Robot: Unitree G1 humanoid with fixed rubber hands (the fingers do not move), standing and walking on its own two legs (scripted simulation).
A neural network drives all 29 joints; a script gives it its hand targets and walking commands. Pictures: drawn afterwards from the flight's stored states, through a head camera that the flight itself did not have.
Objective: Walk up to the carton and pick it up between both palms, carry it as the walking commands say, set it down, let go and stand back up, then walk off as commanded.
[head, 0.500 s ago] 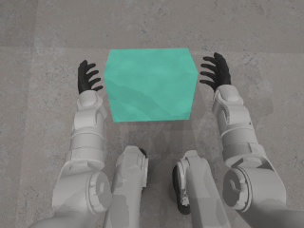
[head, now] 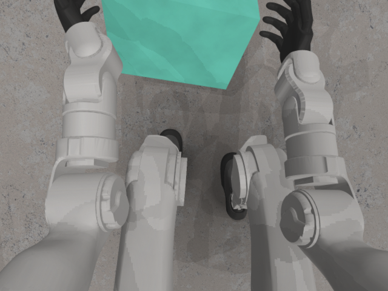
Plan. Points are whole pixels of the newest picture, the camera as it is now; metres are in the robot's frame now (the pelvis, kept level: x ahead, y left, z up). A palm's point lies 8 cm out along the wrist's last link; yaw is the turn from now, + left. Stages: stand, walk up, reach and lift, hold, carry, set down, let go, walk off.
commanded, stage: set down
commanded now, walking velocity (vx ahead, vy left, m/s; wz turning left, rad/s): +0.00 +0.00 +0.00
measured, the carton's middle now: (179, 22) +0.57 +0.07 -0.29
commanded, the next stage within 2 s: none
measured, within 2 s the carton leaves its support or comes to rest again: neither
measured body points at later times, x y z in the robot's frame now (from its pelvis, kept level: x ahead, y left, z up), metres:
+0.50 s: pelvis +0.04 +0.00 -0.04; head +0.37 +0.00 +0.27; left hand +0.56 +0.25 -0.16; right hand +0.58 -0.11 -0.16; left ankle +0.19 +0.09 -0.39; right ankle +0.13 -0.11 -0.39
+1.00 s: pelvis +0.06 -0.01 -0.04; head +0.40 -0.01 +0.26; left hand +0.58 +0.25 -0.17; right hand +0.60 -0.11 -0.18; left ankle +0.19 +0.09 -0.39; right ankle +0.13 -0.11 -0.39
